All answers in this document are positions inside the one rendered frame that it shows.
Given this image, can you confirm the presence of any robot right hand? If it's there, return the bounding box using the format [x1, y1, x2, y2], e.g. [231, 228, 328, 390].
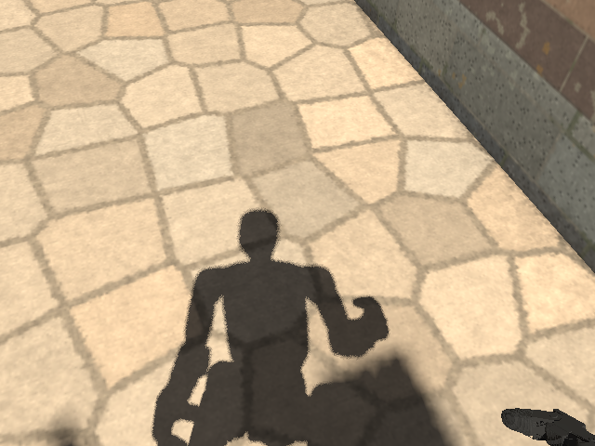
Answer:
[501, 408, 595, 446]

